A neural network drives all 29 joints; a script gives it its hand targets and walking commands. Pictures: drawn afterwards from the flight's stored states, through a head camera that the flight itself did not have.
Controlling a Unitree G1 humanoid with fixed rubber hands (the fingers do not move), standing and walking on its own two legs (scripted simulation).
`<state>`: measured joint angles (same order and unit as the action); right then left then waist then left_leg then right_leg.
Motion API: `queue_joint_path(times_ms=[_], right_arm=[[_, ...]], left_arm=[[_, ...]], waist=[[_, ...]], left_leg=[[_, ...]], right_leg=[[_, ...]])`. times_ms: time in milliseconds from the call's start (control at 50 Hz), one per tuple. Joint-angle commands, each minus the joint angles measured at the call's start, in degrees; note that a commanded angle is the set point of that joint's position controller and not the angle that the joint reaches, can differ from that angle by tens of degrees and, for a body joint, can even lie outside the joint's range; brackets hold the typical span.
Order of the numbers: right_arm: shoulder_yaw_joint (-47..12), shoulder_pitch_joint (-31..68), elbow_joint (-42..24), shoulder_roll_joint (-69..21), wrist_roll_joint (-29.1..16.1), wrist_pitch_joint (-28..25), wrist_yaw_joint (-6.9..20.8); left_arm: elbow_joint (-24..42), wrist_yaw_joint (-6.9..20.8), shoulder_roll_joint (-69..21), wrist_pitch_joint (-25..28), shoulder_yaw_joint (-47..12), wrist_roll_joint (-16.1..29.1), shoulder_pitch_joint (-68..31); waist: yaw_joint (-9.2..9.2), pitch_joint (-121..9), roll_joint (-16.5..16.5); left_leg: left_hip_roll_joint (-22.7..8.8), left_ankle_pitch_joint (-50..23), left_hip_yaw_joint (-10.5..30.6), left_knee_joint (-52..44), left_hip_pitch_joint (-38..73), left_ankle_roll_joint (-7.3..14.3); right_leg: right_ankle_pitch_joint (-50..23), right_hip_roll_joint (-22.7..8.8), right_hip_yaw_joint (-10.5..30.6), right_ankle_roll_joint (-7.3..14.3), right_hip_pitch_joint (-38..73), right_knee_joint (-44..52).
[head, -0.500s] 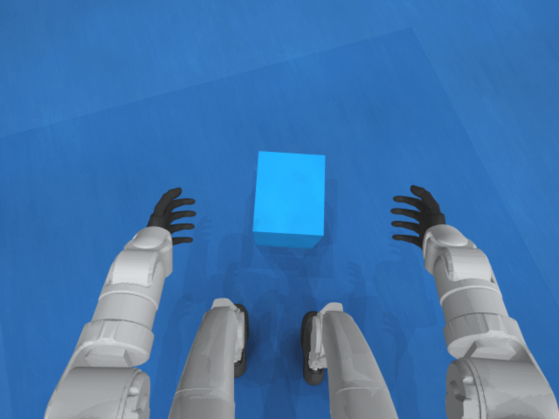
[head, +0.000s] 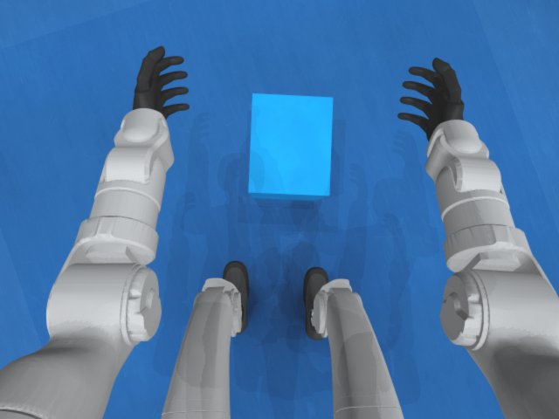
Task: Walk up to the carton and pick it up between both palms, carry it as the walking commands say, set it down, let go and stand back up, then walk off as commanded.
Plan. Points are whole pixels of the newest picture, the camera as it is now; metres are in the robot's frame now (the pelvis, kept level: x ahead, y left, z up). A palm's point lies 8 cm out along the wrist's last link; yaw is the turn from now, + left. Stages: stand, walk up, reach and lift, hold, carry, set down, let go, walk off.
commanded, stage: reach and lift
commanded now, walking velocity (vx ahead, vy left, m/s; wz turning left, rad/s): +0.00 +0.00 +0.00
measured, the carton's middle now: (288, 154) +0.51 -0.03 -0.54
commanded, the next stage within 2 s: none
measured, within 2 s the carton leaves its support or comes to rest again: neither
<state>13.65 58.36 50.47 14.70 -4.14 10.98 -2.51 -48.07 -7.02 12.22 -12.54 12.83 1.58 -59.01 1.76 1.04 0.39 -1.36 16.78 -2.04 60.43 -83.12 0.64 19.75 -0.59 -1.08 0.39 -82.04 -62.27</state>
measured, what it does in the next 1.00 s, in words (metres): lowers itself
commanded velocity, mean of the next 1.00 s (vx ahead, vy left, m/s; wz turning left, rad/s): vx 0.00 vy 0.00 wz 0.00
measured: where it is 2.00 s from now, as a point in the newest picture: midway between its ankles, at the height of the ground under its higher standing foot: (273, 312)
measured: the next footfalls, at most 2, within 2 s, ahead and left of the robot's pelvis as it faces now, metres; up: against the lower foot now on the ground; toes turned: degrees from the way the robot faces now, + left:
none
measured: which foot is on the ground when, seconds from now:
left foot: down 0.00-1.00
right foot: down 0.00-1.00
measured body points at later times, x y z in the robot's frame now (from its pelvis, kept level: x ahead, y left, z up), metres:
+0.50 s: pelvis -0.03 +0.00 -0.03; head +0.36 -0.02 +0.19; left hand +0.52 +0.16 -0.22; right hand +0.51 -0.21 -0.22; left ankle +0.08 +0.13 -0.63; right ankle +0.06 -0.11 -0.63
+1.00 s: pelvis -0.06 +0.02 -0.20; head +0.32 +0.01 +0.02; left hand +0.53 +0.16 -0.36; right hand +0.52 -0.20 -0.36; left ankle +0.08 +0.13 -0.63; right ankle +0.06 -0.11 -0.63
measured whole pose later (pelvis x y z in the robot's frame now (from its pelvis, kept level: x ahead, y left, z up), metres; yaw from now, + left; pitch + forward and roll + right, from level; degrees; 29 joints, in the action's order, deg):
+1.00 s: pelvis -0.06 +0.02 -0.20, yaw -3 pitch +31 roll -1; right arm 6.1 90.8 59.1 24.8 -11.2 13.7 -7.0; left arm -53.9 -11.7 21.0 -14.5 7.2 12.3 -89.2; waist -0.3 30.0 0.2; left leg 2.2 28.5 2.3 109.6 -112.2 -1.3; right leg 30.1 1.8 0.9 -1.8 -110.7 -109.8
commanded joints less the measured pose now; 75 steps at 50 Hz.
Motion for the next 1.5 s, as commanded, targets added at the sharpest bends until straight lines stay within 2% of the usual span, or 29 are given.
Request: queue_joint_path(times_ms=[0,20,100,140,200,260,320,360,380,460,520,540,580,640,700,720,760,800,840,860,920,940,1040,1100,1220,1280,1340,1400,1480], right_arm=[[3.04,23.21,-7.22,9.09,1.28,-5.64,0.71],[1.91,24.14,-7.17,6.70,-0.59,-5.53,1.20],[6.51,22.93,-2.49,11.65,3.85,-5.38,0.93],[6.16,22.96,-3.70,10.77,4.22,-5.48,0.90],[5.00,21.24,-12.74,10.35,1.05,-5.39,0.55],[0.34,28.75,-24.67,7.88,-0.39,-4.04,0.41],[1.32,34.55,-18.95,11.09,0.28,-1.63,-0.67],[-2.01,37.62,-18.33,10.63,-1.57,-1.04,-1.22],[-1.10,37.61,-16.31,11.51,-0.46,-1.99,-0.92],[-0.04,46.17,-20.26,12.46,-0.42,-2.22,-3.84],[0.67,43.26,-5.10,14.09,1.08,-0.19,-3.99],[-1.06,46.45,-13.58,14.68,-1.15,-0.13,-4.26],[0.62,44.05,-0.71,16.27,-0.02,1.73,-3.67],[-3.01,45.78,3.09,12.76,-1.19,1.99,-3.43],[-6.09,51.57,-9.80,14.72,-6.46,1.51,-3.94],[-3.82,47.86,4.68,16.15,-5.83,1.59,-4.09],[-1.67,51.25,2.93,19.79,-2.90,1.92,-4.54],[-0.14,54.29,-9.39,23.78,-3.75,-0.07,-5.56],[-3.68,56.60,-15.72,22.20,-7.94,-0.07,-6.35],[-4.50,54.27,0.47,22.65,-5.36,0.73,-5.45],[-8.04,55.06,1.83,19.48,-6.65,0.31,-3.53],[-8.12,56.10,-3.44,18.44,-8.78,0.16,-4.38],[-6.52,50.77,8.29,18.35,-8.17,-2.50,-3.08],[-7.44,49.85,9.62,15.66,-6.19,-4.25,-2.55],[-6.10,54.34,2.15,21.13,-8.29,-6.77,-4.07],[-7.10,52.01,4.68,19.59,-5.53,-7.16,-4.83],[-9.06,53.41,0.03,17.72,-9.59,-7.55,-4.43],[-12.24,52.09,6.53,14.46,-12.51,-7.48,-3.36],[-13.59,51.42,7.56,14.66,-11.48,-8.49,-4.13]], left_arm=[[7.02,0.43,3.03,5.34,-0.44,0.76,-23.48],[7.24,0.44,4.52,5.08,0.19,-0.19,-25.94],[3.79,-0.26,6.15,4.02,3.41,-1.41,-27.02],[2.60,0.10,7.76,4.81,5.60,-4.24,-23.12],[16.54,0.32,5.26,5.82,2.79,-2.52,-23.31],[21.69,1.46,11.64,4.38,4.60,-3.45,-27.23],[16.58,1.42,12.72,1.73,7.00,-3.07,-32.01],[19.99,0.84,10.77,2.60,7.53,-1.44,-36.37],[16.79,1.16,8.74,3.52,3.66,1.04,-33.21],[18.80,-0.01,15.19,4.59,3.46,2.32,-43.85],[0.52,-0.60,13.16,1.71,4.78,0.36,-37.32],[6.34,-0.73,13.81,1.15,3.82,3.23,-40.58],[3.53,-1.96,13.77,0.13,3.05,0.74,-44.34],[-7.49,-1.49,15.05,0.37,4.71,0.14,-41.60],[7.95,-2.77,13.48,-0.09,-1.70,6.84,-50.10],[-4.69,-3.13,14.69,-0.12,-1.59,3.56,-46.99],[-0.61,-3.35,15.44,-0.46,-0.64,3.80,-51.79],[18.96,-4.55,15.16,1.31,-4.64,9.57,-58.87],[20.89,-5.97,18.08,1.25,-5.29,11.64,-55.81],[2.56,-5.43,15.56,-0.25,-6.99,11.89,-53.26],[-0.18,-4.42,13.54,-0.54,-5.16,11.23,-52.72],[3.86,-4.84,18.10,0.68,-2.63,8.81,-50.69],[-5.48,-3.52,15.19,3.89,-5.22,6.69,-49.99],[-5.12,-2.24,13.88,5.64,-5.46,10.17,-51.23],[0.28,-3.48,18.16,8.15,-4.15,6.86,-50.57],[-7.61,-2.57,16.65,8.11,-6.55,12.22,-46.56],[0.84,-2.79,19.36,9.20,-6.88,12.17,-51.66],[-10.55,-1.30,14.19,8.77,-10.51,13.30,-48.00],[-7.77,-0.81,17.85,10.67,-7.61,13.42,-50.52]], waist=[[2.78,-64.00,-1.01],[-0.14,-65.98,-3.29],[4.27,-72.45,-0.60],[1.90,-71.91,-0.79],[0.32,-87.97,-5.51],[-1.93,-101.93,1.81],[-2.33,-94.35,1.72],[-6.65,-97.74,0.54],[-1.73,-92.27,1.76],[-1.16,-97.10,5.44],[-2.19,-84.14,1.79],[-1.01,-93.40,2.32],[-1.20,-82.06,-4.21],[-5.01,-72.29,-0.35],[-1.48,-97.91,-0.14],[-2.35,-80.18,-4.85],[-0.30,-82.50,-5.13],[3.37,-95.15,-5.03],[0.71,-102.46,-1.60],[3.91,-83.25,1.43],[0.50,-73.65,2.70],[-5.08,-78.49,0.44],[-2.70,-70.56,-5.10],[1.05,-68.68,0.59],[-4.34,-74.71,-4.32],[-0.08,-67.80,4.03],[-2.29,-70.19,0.76],[-3.73,-58.76,-3.23],[-2.62,-62.04,2.74]], left_leg=[[5.37,-28.88,4.25,1.01,37.75,-1.60],[4.83,-27.67,4.63,-0.19,44.08,-0.65],[5.03,-30.53,5.65,1.11,49.49,-1.26],[6.04,-30.59,3.37,2.33,39.49,-1.34],[5.67,-47.98,3.97,3.00,60.33,-1.20],[6.54,-39.92,3.19,4.55,52.93,0.55],[7.12,-20.08,1.01,2.99,40.48,-1.12],[8.07,-25.09,-1.28,6.25,39.72,-2.63],[7.77,-23.52,-0.45,8.63,33.13,-2.58],[7.64,-19.16,-0.56,17.23,27.31,-1.46],[7.99,-9.03,-0.07,21.20,22.28,-2.33],[7.12,-8.87,0.54,22.54,30.14,-1.51],[6.64,-4.37,-0.37,25.03,25.66,-3.17],[6.83,-1.33,-1.90,27.21,16.86,-2.27],[6.38,-10.82,-1.66,32.60,30.81,-1.95],[6.24,-4.57,-2.07,33.19,21.39,-2.46],[6.09,-2.26,-2.06,33.97,24.04,-3.73],[6.32,-9.07,-1.22,37.43,26.86,-3.64],[6.01,-12.61,-1.29,38.70,33.33,-2.62],[5.21,-4.88,0.47,40.39,21.84,-2.89],[4.28,3.08,-0.07,40.28,12.17,-2.54],[5.15,-0.70,-2.18,41.10,12.58,-2.77],[4.19,-3.31,-1.40,45.27,13.70,-3.22],[4.08,-6.71,-0.83,48.46,8.02,-3.55],[5.62,-11.75,-1.35,52.49,13.77,-3.48],[5.08,-9.85,-1.27,55.04,2.01,-2.98],[4.68,-11.73,-1.37,55.74,5.54,-2.86],[3.57,-7.15,-2.22,57.05,0.02,-2.96],[3.66,-8.73,-2.07,60.93,-7.86,-2.88]], right_leg=[[-26.93,4.47,0.58,-1.87,21.21,3.51],[-22.58,4.38,0.15,-2.43,17.81,4.38],[-21.12,5.20,-2.13,-3.10,14.85,4.48],[-30.37,4.62,0.52,-2.53,23.12,4.05],[-36.21,5.10,0.69,-1.90,20.34,4.55],[-42.88,4.58,1.86,-2.87,39.80,1.04],[-28.06,4.84,0.58,-3.46,47.57,-1.33],[-33.92,4.53,2.33,-2.17,50.56,-3.14],[-33.57,5.40,2.01,-2.96,48.51,-6.91],[-31.69,4.52,1.14,-2.76,42.45,-15.65],[-15.22,4.73,-0.19,-2.52,26.07,-18.56],[-12.17,4.85,-0.86,-2.23,27.52,-18.82],[-4.89,5.42,-1.18,-1.29,16.02,-21.44],[-0.68,5.47,-1.87,-2.55,9.05,-23.95],[-9.21,5.58,-3.68,-2.60,19.75,-29.55],[-1.16,6.02,-4.23,-2.06,5.14,-30.65],[0.95,5.20,-4.22,-1.30,6.98,-30.12],[-6.48,5.86,-3.82,0.01,10.43,-33.64],[-9.95,6.27,-4.96,-0.68,13.20,-36.89],[-2.67,4.99,-5.94,-1.28,4.99,-38.33],[3.10,3.11,-3.85,-1.03,3.16,-37.74],[-0.49,3.73,-2.20,-1.28,6.66,-38.92],[-1.37,3.57,-2.68,-1.72,-4.94,-43.38],[-6.34,3.29,-3.23,-2.37,-3.70,-45.41],[-9.25,3.85,-2.08,-1.82,-3.09,-50.76],[-10.65,3.81,-2.49,-2.95,-0.62,-52.55],[-12.69,3.51,-1.81,-3.01,-0.53,-54.17],[-7.61,2.47,-0.58,-2.61,-7.66,-54.08],[-12.87,2.43,0.43,-3.25,-1.82,-56.87]])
